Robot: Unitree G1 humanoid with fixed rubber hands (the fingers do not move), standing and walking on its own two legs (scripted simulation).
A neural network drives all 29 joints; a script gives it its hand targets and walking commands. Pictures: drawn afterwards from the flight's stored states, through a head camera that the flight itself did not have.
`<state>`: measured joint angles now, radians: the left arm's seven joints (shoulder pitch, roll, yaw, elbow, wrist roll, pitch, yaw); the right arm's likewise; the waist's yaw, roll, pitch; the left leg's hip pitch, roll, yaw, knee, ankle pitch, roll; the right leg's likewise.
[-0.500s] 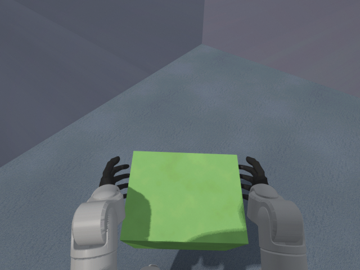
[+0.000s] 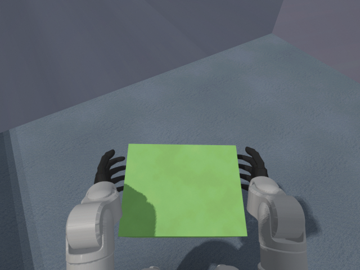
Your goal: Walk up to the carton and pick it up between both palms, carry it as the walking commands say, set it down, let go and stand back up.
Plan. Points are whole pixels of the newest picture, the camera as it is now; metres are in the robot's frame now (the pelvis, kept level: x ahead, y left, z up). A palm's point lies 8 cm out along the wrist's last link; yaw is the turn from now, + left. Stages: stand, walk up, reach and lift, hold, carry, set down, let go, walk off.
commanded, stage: carry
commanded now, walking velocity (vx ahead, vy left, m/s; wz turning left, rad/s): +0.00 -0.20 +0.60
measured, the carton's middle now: (180, 195) +0.27 +0.01 -0.01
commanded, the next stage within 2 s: none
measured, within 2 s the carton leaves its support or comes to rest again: neither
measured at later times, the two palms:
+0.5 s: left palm (103, 240) +0.17 +0.14 +0.07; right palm (250, 176) +0.28 -0.13 +0.07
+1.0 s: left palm out of the picture +0.10 +0.09 +0.06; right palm (256, 172) +0.29 -0.15 +0.07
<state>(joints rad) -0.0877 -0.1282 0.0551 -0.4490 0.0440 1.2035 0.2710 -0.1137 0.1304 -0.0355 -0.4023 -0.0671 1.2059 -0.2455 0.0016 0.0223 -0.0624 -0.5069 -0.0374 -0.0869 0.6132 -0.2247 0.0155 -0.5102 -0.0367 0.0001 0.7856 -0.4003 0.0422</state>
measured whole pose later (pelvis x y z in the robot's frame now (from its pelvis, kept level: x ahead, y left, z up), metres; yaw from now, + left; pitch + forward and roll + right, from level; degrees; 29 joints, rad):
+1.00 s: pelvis -0.01 -0.19 +0.00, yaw +37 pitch +5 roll -1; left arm -0.06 -0.13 0.08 -0.45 0.06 1.23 0.25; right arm -0.12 0.13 -0.02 -0.37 -0.07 1.23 -0.23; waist 0.00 -0.01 -0.05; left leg -0.46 -0.01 0.02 0.64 -0.27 0.04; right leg -0.53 -0.04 -0.06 0.96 -0.47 0.04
